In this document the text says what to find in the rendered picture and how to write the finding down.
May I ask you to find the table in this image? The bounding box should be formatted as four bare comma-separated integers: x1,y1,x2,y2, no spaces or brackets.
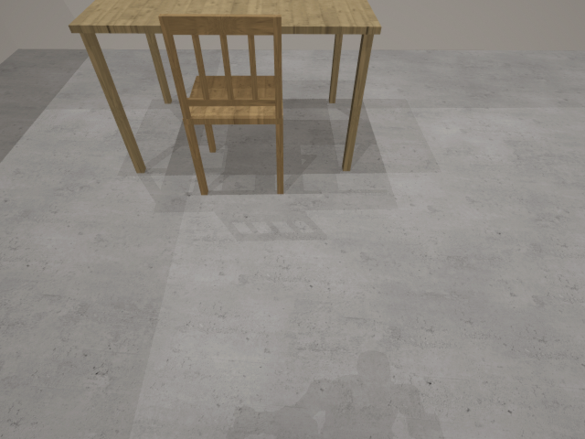
69,0,381,173

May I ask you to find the chair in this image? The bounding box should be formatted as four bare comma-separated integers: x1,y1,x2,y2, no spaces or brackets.
158,14,283,195

